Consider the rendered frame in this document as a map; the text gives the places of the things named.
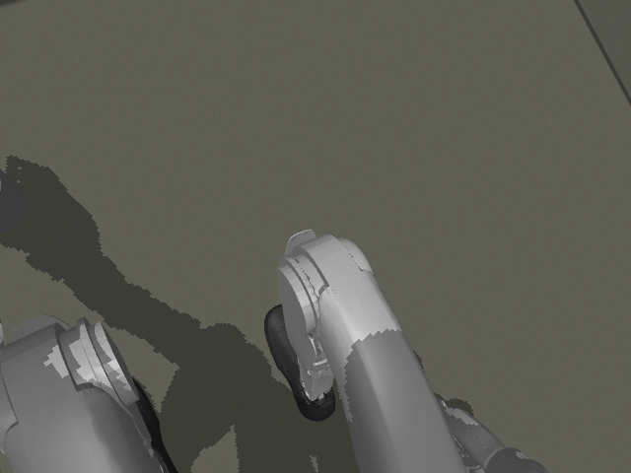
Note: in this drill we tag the left robot foot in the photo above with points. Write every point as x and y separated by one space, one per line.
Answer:
153 425

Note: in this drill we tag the right robot hand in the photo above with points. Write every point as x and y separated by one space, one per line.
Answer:
475 443

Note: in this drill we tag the right robot arm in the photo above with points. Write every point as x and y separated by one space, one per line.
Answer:
511 460

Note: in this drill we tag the mug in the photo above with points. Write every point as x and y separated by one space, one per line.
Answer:
13 203

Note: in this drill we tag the right robot foot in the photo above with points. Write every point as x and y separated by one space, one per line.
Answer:
286 361

